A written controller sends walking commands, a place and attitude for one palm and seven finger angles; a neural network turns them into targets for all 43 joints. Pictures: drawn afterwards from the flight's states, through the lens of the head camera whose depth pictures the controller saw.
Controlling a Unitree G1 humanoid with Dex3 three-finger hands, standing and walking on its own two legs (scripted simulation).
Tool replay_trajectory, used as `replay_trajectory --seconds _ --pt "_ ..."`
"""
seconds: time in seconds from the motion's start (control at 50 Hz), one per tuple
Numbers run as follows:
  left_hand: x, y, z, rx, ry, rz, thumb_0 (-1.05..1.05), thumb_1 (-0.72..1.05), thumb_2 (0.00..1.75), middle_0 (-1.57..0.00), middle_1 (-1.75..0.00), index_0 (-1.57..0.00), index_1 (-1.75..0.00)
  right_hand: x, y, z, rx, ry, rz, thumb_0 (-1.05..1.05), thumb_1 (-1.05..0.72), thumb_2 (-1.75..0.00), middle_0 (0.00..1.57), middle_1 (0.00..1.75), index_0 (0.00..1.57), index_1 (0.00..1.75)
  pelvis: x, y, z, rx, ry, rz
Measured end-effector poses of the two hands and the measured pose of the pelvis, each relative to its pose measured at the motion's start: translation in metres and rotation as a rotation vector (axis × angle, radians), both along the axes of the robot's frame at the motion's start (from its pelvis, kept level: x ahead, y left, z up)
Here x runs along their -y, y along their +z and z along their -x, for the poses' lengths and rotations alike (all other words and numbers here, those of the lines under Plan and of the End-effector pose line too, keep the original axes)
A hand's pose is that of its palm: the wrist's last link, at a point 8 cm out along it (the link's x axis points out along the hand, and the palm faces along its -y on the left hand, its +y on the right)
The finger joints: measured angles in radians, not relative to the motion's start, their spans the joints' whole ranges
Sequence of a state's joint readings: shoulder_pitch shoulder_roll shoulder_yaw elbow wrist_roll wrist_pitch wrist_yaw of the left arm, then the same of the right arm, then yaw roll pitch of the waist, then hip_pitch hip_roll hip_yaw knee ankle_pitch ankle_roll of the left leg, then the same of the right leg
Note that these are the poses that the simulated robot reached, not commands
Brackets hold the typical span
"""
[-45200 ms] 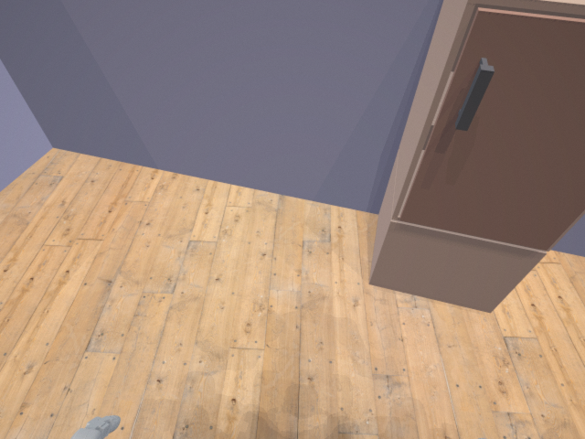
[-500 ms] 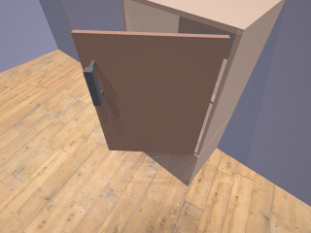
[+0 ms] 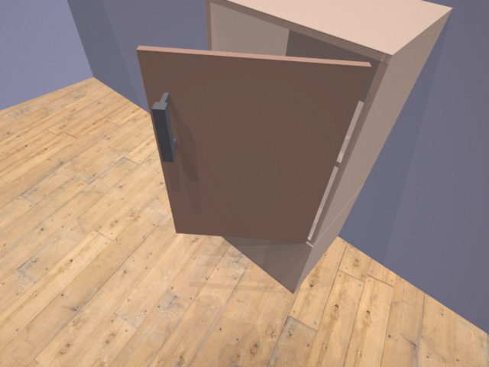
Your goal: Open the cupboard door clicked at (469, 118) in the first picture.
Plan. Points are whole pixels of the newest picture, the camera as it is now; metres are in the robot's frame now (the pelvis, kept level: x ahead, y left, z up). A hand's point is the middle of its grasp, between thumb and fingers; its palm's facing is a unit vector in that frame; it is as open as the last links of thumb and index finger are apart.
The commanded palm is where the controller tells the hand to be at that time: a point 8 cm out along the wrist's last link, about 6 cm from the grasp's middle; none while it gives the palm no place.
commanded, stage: come to a stop and stand still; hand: left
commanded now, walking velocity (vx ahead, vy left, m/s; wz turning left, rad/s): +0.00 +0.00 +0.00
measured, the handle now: (167, 127) +0.54 +0.20 +0.10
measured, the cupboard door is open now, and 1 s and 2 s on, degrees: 38 38 38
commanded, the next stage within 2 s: look again from close up in 0.14 s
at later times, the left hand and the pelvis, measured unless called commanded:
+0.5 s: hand out of the picture -0.02 +0.17 -0.18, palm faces +0.02 -0.99 -0.14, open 7.4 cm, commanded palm none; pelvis +0.00 +0.01 +0.00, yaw +0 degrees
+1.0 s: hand (117, 363) +0.14 +0.21 -0.07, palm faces +0.25 -0.94 -0.25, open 7.4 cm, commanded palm +0.11 +0.23 -0.05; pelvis +0.00 +0.01 -0.01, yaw +1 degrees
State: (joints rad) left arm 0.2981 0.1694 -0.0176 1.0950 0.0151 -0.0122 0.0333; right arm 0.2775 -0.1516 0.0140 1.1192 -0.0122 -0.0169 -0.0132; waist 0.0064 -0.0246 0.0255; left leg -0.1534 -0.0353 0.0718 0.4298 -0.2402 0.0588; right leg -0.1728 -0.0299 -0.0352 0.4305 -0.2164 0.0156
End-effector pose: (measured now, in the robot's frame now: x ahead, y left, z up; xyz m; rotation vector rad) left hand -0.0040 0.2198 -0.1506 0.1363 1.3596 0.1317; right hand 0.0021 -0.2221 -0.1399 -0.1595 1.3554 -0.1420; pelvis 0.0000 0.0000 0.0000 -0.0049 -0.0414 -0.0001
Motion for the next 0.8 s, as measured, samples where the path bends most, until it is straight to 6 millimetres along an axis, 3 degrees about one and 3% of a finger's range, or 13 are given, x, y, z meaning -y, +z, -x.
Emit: replay_trajectory --seconds 0.16,0.34,0.8 --pt "-0.002 -0.001 0.014 -0.036 0.005 0.009 0.0 0.91 0.9 -0.2 -0.29 -0.2 -0.3 -0.01 -0.001 0.016 -0.04 -0.014 -0.011 0.0 -0.91 -0.89 0.2 0.29 0.2 0.3 -0.006 0.0 0.004 -0.004 -0.001 0.0" --pt "0.001 -0.003 0.022 -0.058 0.012 0.029 0.0 0.91 0.9 -0.2 -0.29 -0.2 -0.3 -0.016 0.0 0.017 -0.044 -0.02 -0.01 0.0 -0.9 -0.89 0.2 0.29 0.2 0.3 -0.01 0.001 0.004 -0.006 -0.003 0.0" --pt "0.002 -0.004 0.011 -0.06 0.005 0.039 0.0 0.91 0.9 -0.2 -0.29 -0.2 -0.3 -0.022 0.001 0.01 -0.044 -0.036 -0.005 0.0 -0.91 -0.89 0.2 0.29 0.2 0.3 -0.014 0.001 -0.004 -0.013 -0.014 -0.001"
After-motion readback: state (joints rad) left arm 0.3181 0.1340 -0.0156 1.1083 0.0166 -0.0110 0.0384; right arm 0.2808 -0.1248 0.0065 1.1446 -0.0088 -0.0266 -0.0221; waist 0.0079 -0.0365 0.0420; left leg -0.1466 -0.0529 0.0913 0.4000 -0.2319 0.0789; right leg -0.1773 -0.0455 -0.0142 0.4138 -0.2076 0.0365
